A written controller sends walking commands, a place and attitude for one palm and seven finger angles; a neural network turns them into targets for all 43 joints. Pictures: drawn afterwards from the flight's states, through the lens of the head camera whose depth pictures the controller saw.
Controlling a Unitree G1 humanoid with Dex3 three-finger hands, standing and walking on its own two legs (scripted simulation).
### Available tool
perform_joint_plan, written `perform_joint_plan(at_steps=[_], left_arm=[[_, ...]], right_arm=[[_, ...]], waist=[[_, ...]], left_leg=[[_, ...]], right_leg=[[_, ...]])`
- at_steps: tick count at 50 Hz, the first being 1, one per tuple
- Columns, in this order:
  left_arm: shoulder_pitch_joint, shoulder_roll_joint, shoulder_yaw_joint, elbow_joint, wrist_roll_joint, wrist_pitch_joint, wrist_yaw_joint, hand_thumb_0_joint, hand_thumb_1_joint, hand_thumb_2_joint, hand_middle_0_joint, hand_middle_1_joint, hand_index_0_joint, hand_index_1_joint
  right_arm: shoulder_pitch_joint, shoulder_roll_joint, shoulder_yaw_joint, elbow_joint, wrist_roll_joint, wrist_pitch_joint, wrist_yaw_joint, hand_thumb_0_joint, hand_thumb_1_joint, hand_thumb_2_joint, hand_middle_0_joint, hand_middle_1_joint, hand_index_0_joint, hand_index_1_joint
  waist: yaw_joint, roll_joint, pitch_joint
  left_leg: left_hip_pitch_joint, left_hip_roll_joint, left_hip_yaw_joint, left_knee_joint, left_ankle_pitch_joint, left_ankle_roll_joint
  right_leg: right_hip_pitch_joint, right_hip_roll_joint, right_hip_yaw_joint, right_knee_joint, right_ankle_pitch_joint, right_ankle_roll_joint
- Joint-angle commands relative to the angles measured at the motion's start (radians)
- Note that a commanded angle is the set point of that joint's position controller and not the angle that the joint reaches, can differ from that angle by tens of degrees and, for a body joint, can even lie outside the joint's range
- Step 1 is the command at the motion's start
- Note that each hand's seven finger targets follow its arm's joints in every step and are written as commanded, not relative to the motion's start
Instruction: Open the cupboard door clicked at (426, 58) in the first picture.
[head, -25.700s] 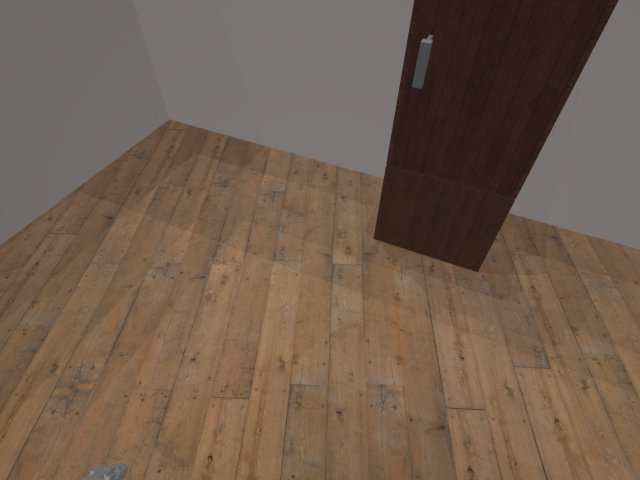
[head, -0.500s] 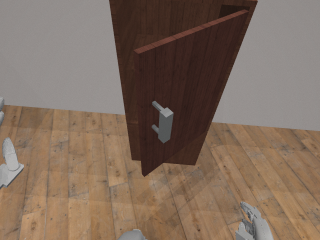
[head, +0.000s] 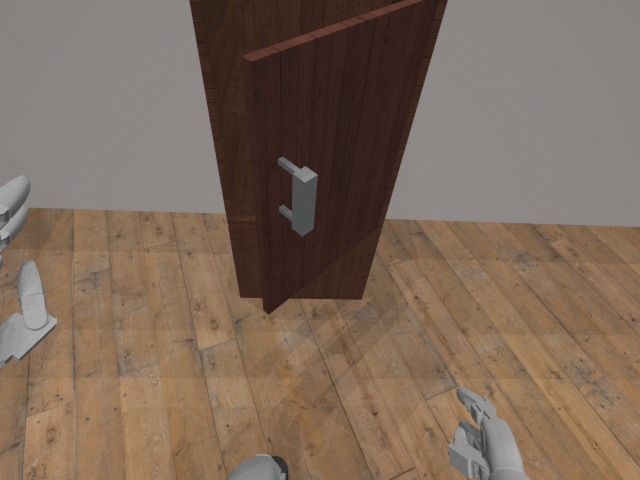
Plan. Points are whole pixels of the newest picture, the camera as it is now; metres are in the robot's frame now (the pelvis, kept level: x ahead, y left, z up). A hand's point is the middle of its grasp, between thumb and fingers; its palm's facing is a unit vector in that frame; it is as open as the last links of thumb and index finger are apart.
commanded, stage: stop stepping back and stand still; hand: left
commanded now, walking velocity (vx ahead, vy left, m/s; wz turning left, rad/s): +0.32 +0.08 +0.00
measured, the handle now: (294, 195) +0.52 +0.09 +0.04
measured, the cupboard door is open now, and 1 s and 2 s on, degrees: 44 44 44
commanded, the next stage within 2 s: let the arm hang, fingers relaxed in 1.48 s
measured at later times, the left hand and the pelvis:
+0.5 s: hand out of the picture +0.12 +0.28 +0.18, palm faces +0.49 -0.77 -0.41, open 7.5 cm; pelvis -0.07 +0.01 +0.01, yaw +2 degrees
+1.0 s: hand out of the picture +0.12 +0.27 +0.17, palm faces +0.45 -0.76 -0.47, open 7.5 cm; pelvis -0.07 +0.00 +0.01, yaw +2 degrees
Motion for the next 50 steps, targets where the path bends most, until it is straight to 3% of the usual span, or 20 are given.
perform_joint_plan(at_steps=[1,4,6,8,9,10,15,18,20,21,23,27,29,31,33,36,41,43,47,50], left_arm=[[0.052,0.172,0.176,-0.153,-0.026,-0.015,0.025,0.0,0.9,0.9,-0.2,-0.3,-0.2,-0.3],[0.062,0.176,0.189,-0.165,-0.023,-0.031,0.034,0.0,0.9,0.9,-0.2,-0.3,-0.2,-0.3],[0.06,0.168,0.186,-0.185,-0.013,-0.038,0.037,0.0,0.9,0.9,-0.2,-0.3,-0.2,-0.3],[0.136,0.168,0.179,-0.158,-0.008,-0.034,0.033,0.0,0.9,0.9,-0.2,-0.3,-0.2,-0.3],[0.128,0.175,0.178,-0.17,-0.015,-0.031,0.035,0.0,0.9,0.9,-0.2,-0.3,-0.2,-0.3],[0.077,0.17,0.184,-0.188,-0.013,-0.031,0.044,0.0,0.9,0.9,-0.2,-0.3,-0.2,-0.3],[-0.191,0.119,0.078,-0.057,0.042,-0.054,0.062,0.0,0.9,0.9,-0.2,-0.3,-0.2,-0.3],[-0.147,0.117,0.099,-0.092,0.038,-0.066,0.061,0.0,0.9,0.9,-0.2,-0.3,-0.2,-0.3],[-0.156,0.149,0.122,-0.174,0.03,-0.081,0.047,0.0,0.9,0.9,-0.2,-0.3,-0.2,-0.3],[-0.148,0.133,0.114,-0.186,0.033,-0.081,0.049,0.0,0.9,0.9,-0.2,-0.3,-0.2,-0.3],[-0.072,0.105,0.106,-0.161,0.032,-0.067,0.053,0.0,0.9,0.9,-0.2,-0.3,-0.2,-0.3],[0.036,0.09,0.111,-0.117,0.032,-0.035,0.057,0.0,0.9,0.9,-0.2,-0.3,-0.2,-0.3],[0.041,0.111,0.124,-0.067,0.037,-0.023,0.053,0.0,0.9,0.9,-0.2,-0.3,-0.2,-0.3],[-0.033,0.149,0.135,-0.086,0.021,-0.013,0.051,0.0,0.9,0.9,-0.2,-0.3,-0.2,-0.3],[-0.058,0.122,0.131,-0.008,0.025,-0.04,0.049,0.0,0.9,0.9,-0.2,-0.3,-0.2,-0.3],[-0.12,0.12,0.108,0.002,0.039,-0.068,0.045,0.0,0.9,0.9,-0.2,-0.3,-0.2,-0.3],[-0.093,0.106,0.097,-0.089,0.035,-0.078,0.061,0.0,0.9,0.9,-0.2,-0.3,-0.2,-0.3],[-0.053,0.106,0.11,-0.112,0.028,-0.077,0.062,0.0,0.9,0.9,-0.2,-0.3,-0.2,-0.3],[-0.002,0.121,0.132,-0.107,0.035,-0.07,0.054,0.0,0.9,0.9,-0.2,-0.3,-0.2,-0.3],[0.001,0.127,0.138,-0.111,0.028,-0.072,0.049,0.0,0.9,0.9,-0.2,-0.3,-0.2,-0.3]], right_arm=[[-0.041,-0.154,-0.049,-0.185,0.019,-0.054,-0.035,0.0,-0.9,-0.9,0.2,0.3,0.2,0.3],[-0.037,-0.166,-0.051,-0.186,-0.007,-0.084,-0.027,0.0,-0.9,-0.9,0.2,0.3,0.2,0.3],[-0.034,-0.167,-0.058,-0.191,-0.008,-0.088,-0.025,0.0,-0.9,-0.9,0.2,0.3,0.2,0.3],[0.004,-0.152,-0.071,-0.188,0.005,-0.074,-0.014,0.0,-0.9,-0.9,0.2,0.3,0.2,0.3],[0.0,-0.158,-0.083,-0.171,0.004,-0.066,-0.015,0.0,-0.9,-0.9,0.2,0.3,0.2,0.3],[-0.003,-0.172,-0.084,-0.158,-0.002,-0.065,-0.011,0.0,-0.9,-0.9,0.2,0.3,0.2,0.3],[0.027,-0.178,-0.076,-0.111,0.006,-0.123,-0.045,0.0,-0.9,-0.9,0.2,0.3,0.2,0.3],[0.035,-0.204,-0.083,-0.153,0.014,-0.14,-0.049,0.0,-0.9,-0.9,0.2,0.3,0.2,0.3],[0.041,-0.163,-0.064,-0.125,-0.005,-0.153,-0.039,0.0,-0.9,-0.9,0.2,0.3,0.2,0.3],[0.038,-0.152,-0.064,-0.124,-0.01,-0.162,-0.031,0.0,-0.9,-0.9,0.2,0.3,0.2,0.3],[0.028,-0.144,-0.062,-0.129,-0.01,-0.17,-0.014,0.0,-0.9,-0.9,0.2,0.3,0.2,0.3],[0.008,-0.15,-0.059,-0.153,-0.01,-0.131,-0.01,0.0,-0.9,-0.9,0.2,0.3,0.2,0.3],[0.002,-0.135,-0.06,-0.162,-0.011,-0.096,-0.013,0.0,-0.9,-0.9,0.2,0.3,0.2,0.3],[-0.009,-0.13,-0.063,-0.163,-0.006,-0.079,-0.013,0.0,-0.9,-0.9,0.2,0.3,0.2,0.3],[0.048,-0.135,-0.06,-0.123,-0.007,-0.091,-0.009,0.0,-0.9,-0.9,0.2,0.3,0.2,0.3],[0.01,-0.135,-0.056,-0.13,0.001,-0.1,-0.024,0.0,-0.9,-0.9,0.2,0.3,0.2,0.3],[-0.004,-0.132,-0.057,-0.153,-0.001,-0.128,-0.027,0.0,-0.9,-0.9,0.2,0.3,0.2,0.3],[0.009,-0.158,-0.074,-0.16,0.001,-0.124,-0.021,0.0,-0.9,-0.9,0.2,0.3,0.2,0.3],[0.023,-0.157,-0.072,-0.175,0.012,-0.1,-0.015,0.0,-0.9,-0.9,0.2,0.3,0.2,0.3],[0.014,-0.164,-0.074,-0.179,0.013,-0.099,-0.013,0.0,-0.9,-0.9,0.2,0.3,0.2,0.3]], waist=[[-0.029,0.157,-0.185],[-0.011,0.286,-0.129],[-0.014,0.277,-0.1],[-0.03,-0.001,-0.098],[-0.026,-0.177,-0.047],[-0.022,-0.178,-0.03],[-0.048,-0.004,0.045],[-0.019,0.139,-0.028],[-0.038,0.29,-0.069],[-0.042,0.258,-0.056],[-0.03,0.167,-0.051],[-0.023,0.235,-0.058],[-0.022,0.068,-0.033],[-0.008,-0.208,-0.004],[-0.05,-0.086,-0.016],[-0.038,-0.076,-0.007],[-0.003,-0.064,-0.055],[-0.003,-0.001,-0.087],[-0.013,0.137,-0.111],[-0.014,0.093,-0.11]], left_leg=[[0.479,0.05,-0.093,-0.121,0.317,0.055],[0.212,0.151,-0.303,-0.453,-0.4,0.071],[0.071,0.082,-0.199,-0.455,-0.539,-0.011],[0.244,-0.059,-0.01,-0.023,-0.29,-0.033],[0.293,-0.078,-0.039,0.279,-0.188,-0.028],[0.197,-0.058,-0.07,0.432,-0.182,-0.024],[0.306,0.004,-0.007,-0.042,-0.203,0.033],[0.37,0.125,-0.193,-0.142,-0.016,0.096],[0.378,0.195,-0.396,-0.33,-0.132,0.104],[0.322,0.243,-0.441,-0.391,-0.271,0.135],[0.27,0.239,-0.366,-0.399,-0.367,0.159],[0.093,0.146,-0.153,-0.382,-0.527,0.084],[0.004,0.048,-0.051,-0.133,-0.487,0.039],[-0.084,-0.038,-0.019,0.39,-0.344,0.01],[-0.078,0.003,-0.048,0.499,-0.239,0.002],[-0.002,0.016,0.005,0.34,-0.183,0.005],[0.245,-0.021,0.076,-0.055,-0.112,0.036],[0.364,0.029,0.004,-0.168,0.048,0.053],[0.404,0.09,-0.048,-0.114,0.332,0.062],[0.347,0.082,-0.047,-0.125,0.227,0.043]], right_leg=[[-0.235,-0.052,-0.066,0.08,0.413,0.035],[-0.11,0.025,-0.058,0.103,-0.16,-0.01],[0.013,0.041,-0.094,-0.005,-0.126,-0.038],[-0.241,-0.133,0.07,-0.243,-0.265,-0.096],[-0.467,-0.297,0.283,-0.35,-0.324,-0.159],[-0.474,-0.37,0.343,-0.346,-0.239,-0.214],[-0.339,-0.214,0.08,-0.131,-0.067,-0.075],[-0.267,-0.067,-0.002,0.071,0.18,-0.006],[-0.309,-0.02,-0.052,0.284,-0.055,0.017],[-0.308,-0.032,-0.015,0.385,-0.11,0.014],[-0.264,-0.055,-0.008,0.337,-0.069,0.008],[-0.004,-0.009,-0.131,0.069,-0.028,-0.012],[0.023,-0.08,0.003,-0.117,-0.052,-0.064],[-0.15,-0.403,0.5,-0.347,-0.262,-0.196],[-0.156,-0.367,0.339,-0.28,-0.079,-0.175],[-0.131,-0.317,0.166,-0.219,0.241,-0.132],[-0.076,-0.271,0.096,-0.131,0.396,-0.09],[-0.076,-0.203,0.056,-0.049,0.43,-0.023],[-0.104,-0.115,-0.005,-0.001,0.477,0.01],[-0.069,-0.114,0.002,-0.033,0.427,0.006]])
